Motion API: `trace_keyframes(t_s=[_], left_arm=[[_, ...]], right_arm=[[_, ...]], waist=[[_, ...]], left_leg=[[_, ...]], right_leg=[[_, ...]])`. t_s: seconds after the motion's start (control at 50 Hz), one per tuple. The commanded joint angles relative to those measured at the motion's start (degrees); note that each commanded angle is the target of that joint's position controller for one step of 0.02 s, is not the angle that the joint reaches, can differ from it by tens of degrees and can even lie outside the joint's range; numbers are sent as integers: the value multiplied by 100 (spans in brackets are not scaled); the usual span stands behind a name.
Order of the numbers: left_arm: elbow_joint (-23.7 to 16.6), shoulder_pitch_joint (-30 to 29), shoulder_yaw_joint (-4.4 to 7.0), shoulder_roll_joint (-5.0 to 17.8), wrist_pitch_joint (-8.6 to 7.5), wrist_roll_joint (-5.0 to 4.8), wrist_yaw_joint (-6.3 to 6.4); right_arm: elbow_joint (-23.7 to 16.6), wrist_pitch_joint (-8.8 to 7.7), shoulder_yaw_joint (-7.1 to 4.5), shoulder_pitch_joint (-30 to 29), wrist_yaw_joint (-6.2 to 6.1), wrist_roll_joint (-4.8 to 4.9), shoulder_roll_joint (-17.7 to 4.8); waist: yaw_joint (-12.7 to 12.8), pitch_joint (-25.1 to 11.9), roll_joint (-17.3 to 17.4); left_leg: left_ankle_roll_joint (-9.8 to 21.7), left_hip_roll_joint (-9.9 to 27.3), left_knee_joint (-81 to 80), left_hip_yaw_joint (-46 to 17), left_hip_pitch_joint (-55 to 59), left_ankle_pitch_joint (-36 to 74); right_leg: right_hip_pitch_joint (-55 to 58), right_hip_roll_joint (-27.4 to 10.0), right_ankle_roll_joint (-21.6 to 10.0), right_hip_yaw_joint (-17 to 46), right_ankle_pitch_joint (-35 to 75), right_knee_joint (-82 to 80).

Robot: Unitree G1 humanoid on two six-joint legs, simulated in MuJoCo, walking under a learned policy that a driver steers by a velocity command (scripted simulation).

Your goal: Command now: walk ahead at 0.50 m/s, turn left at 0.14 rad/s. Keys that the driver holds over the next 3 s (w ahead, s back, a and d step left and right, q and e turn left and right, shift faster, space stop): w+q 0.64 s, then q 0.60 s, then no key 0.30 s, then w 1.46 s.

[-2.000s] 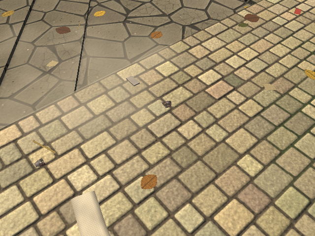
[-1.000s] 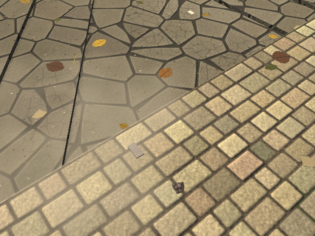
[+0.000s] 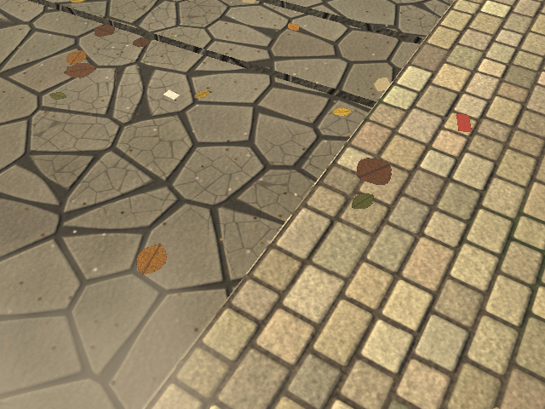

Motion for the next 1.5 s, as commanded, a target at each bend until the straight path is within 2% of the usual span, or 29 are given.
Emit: trace_keyframes(t_s=[0.02, 0.16, 0.28, 0.36, 0.38, 0.4, 0.42, 0.44, 0.46, 0.5, 0.62, 0.72, 0.76, 0.78, 0.82, 0.84, 0.86, 0.88, 0.9, 0.92, 0.98, 1.12, 1.24, 1.3, 1.32, 1.34, 1.36, 1.4, 1.5], left_arm=[[-646, -423, 189, 670, -229, 99, 20], [-939, -1231, 84, 292, -126, 125, 44], [-1210, -2119, 78, 422, -256, 14, -90], [-996, -1193, 244, 823, -356, 22, -102], [-895, -316, 334, 1119, -370, 120, -51], [-729, 358, 465, 1627, -276, 183, -28], [-687, 401, 378, 1246, -228, 79, -57], [-772, 92, 255, 839, -215, 57, -59], [-801, -224, 197, 698, -189, 85, -64], [-750, -631, 113, 477, -182, 148, -83], [-532, -605, 242, 810, -268, 136, -75], [-422, -535, 302, 1070, -47, 154, 63], [-605, -705, 339, 1128, 31, 100, 80], [-573, -691, 355, 1184, 57, -45, 115], [-640, -750, 379, 1195, 95, -154, 172], [-714, -369, 296, 893, 82, 75, 156], [-766, 630, 138, 424, 8, 322, 12], [-803, 308, 195, 1019, -41, 97, -58], [-947, -439, 243, 1204, 33, -79, -28], [-996, -634, 215, 1087, 160, -25, 68], [-987, -528, 236, 1048, 436, 125, 257], [-1201, -1095, 96, 651, 498, 172, 331], [-1408, -1454, 51, 623, 358, 133, 49], [-1312, -972, 70, 586, 281, 201, -106], [-1302, -804, 116, 778, 291, 307, -111], [-1376, -933, 194, 1221, 345, 419, -94], [-1301, -753, 196, 1177, 353, 470, -100], [-1473, -1257, 108, 844, 347, 291, -62], [-1425, -1345, -77, 440, 418, 169, 6]], right_arm=[[-210, 36, -106, 430, -5, -96, -602], [-148, 123, -226, 798, -197, 39, -962], [-70, 312, -238, 1374, -268, 110, -959], [-210, 397, -214, 1244, -317, 88, -830], [-367, 380, -106, 1096, -303, 27, -526], [-565, 309, 21, 1763, -309, 89, -79], [-578, 282, -39, 1786, -306, 159, -483], [-614, 306, -159, 1383, -304, 173, -889], [-678, 347, -172, 1105, -303, 145, -861], [-793, 416, -219, 937, -255, 82, -746], [-1183, 573, -135, 503, -150, 71, -374], [-1528, 526, -138, -13, 57, -47, -267], [-1522, 565, -285, 159, 102, -26, -566], [-1621, 601, -284, 323, 115, -3, -523], [-1476, 602, -499, 1284, 76, 3, -942], [-1543, 611, -626, 1404, -50, 4, -1518], [-1970, 593, -524, 655, -90, -111, -1871], [-2064, 566, -408, 820, 10, -108, -1507], [-1957, 543, -321, 764, 65, -93, -1218], [-1884, 557, -274, 553, 55, -7, -1075], [-1924, 558, -231, 165, -55, -52, -1027], [-1796, 763, -277, 191, -364, 30, -1086], [-1806, 1023, -278, 184, -463, -8, -1121], [-1846, 1096, -175, -32, -459, 69, -947], [-1841, 1086, -108, 118, -458, 33, -749], [-1820, 1051, -58, 520, -454, -9, -545], [-1885, 968, -157, 312, -456, -93, -889], [-1595, 952, -298, 363, -464, -62, -1231], [-1436, 1068, -157, 322, -495, 18, -653]], waist=[[-159, -233, 433], [-211, -86, 514], [-488, 21, 600], [107, -377, 751], [535, -1061, 374], [406, -1914, -1172], [420, -1798, -1467], [483, -1002, -847], [377, -548, -514], [110, -86, -617], [19, 70, -323], [74, -90, -413], [-72, -313, -302], [-186, -231, -699], [-787, -566, -497], [-664, -920, 893], [272, -1678, 2149], [-280, -2548, 1558], [-384, -1835, 846], [-201, -1117, 306], [129, -628, 475], [-19, -896, 633], [-239, -878, 1046], [72, -945, 1081], [53, -1010, 671], [-283, -826, -849], [-102, -554, -1412], [-197, -309, -606], [-138, -283, -660]], left_leg=[[1091, 1552, -1477, -2441, 1820, 438], [1027, 1160, -1817, -1591, 1012, 983], [854, 1153, -1359, -1858, 1124, 539], [528, 953, -333, -2154, 1120, 526], [311, 616, 1051, -1750, 504, 176], [-79, -173, 3016, -878, -1321, -1705], [-142, 133, 4002, -944, -2241, -2655], [-157, 392, 4344, -1016, -2502, -2181], [-204, 587, 4331, -855, -2369, -1691], [-241, 865, 3911, -812, -1973, -1143], [-319, 1012, 2686, -646, -1848, -57], [-267, 523, 1697, 93, -664, 1022], [-202, 202, 2003, 434, -78, 1040], [-58, 234, 1333, 211, -110, 167], [285, -38, 223, 225, 1141, 705], [709, 929, 8, -1175, 2229, 3144], [1911, 2179, 421, -3322, 3360, 5547], [2283, 2388, -254, -3982, 3322, 4105], [1984, 2106, -418, -3329, 2835, 3129], [1645, 1830, -540, -2814, 2020, 2519], [1304, 1344, -854, -2408, 670, 1878], [1056, 927, -690, -2248, 766, 1492], [1010, 878, -610, -2907, 963, 675], [688, 731, -260, -2931, 803, 598], [400, 482, 229, -2680, 363, -107], [-2, -404, 1469, -1689, -560, -1976], [-315, -583, 2475, -1329, -1046, -2965], [-601, -344, 3753, -1318, -979, -2266], [-821, -136, 3192, -964, -646, -1616]], right_leg=[[-2029, -684, 52, 134, 591, 59], [-1519, -565, 446, -87, 1896, -2385], [-885, -218, 471, -52, 2554, -3639], [665, -283, 119, -44, 2062, -4195], [1989, -1101, -242, 660, 1851, -4022], [3912, -2453, -1096, 2820, 1049, -4248], [3831, -2767, -1287, 3918, -15, -4664], [3160, -2483, -1040, 3171, -227, -4786], [2460, -2204, -855, 2386, 247, -4895], [1483, -1801, -706, 1385, 1115, -5192], [1132, -1753, -826, 60, 2436, -5600], [840, -1422, -554, -1139, 4639, -4785], [769, -1391, -474, -1390, 5181, -4115], [914, -1451, -352, -1249, 5516, -3873], [825, -1350, -62, -1291, 5481, -2174], [-249, -859, 289, -1413, 2323, -190], [-1717, -109, 561, -673, -1797, 1794], [-2076, -137, 505, 265, -1493, 2148], [-2362, -270, 463, 153, -965, 2157], [-2479, -408, 474, 44, -525, 1775], [-1800, -571, 488, 159, 75, 921], [-1638, -318, 713, 199, 715, -1063], [-978, -15, 549, 218, 689, -2363], [298, -98, 257, 41, 1556, -3933], [981, -698, -2, 461, 2044, -4256], [1383, -1841, -708, 1728, 3401, -4559], [857, -2511, -1561, 2786, 3283, -4930], [544, -1947, -1282, 1976, 2788, -4856], [709, -1248, -897, 920, 2234, -4809]])
Next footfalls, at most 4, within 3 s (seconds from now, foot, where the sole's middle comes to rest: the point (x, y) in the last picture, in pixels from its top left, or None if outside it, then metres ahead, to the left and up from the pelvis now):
0.38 right None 0.37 -0.12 -0.77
0.82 left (204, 398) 0.50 0.19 -0.77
1.32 right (276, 342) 0.65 0.02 -0.77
1.68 left None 0.41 0.13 -0.77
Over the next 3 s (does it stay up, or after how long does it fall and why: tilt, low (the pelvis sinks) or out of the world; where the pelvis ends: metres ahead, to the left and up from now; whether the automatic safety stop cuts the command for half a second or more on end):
stays up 0.96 0.54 -0.18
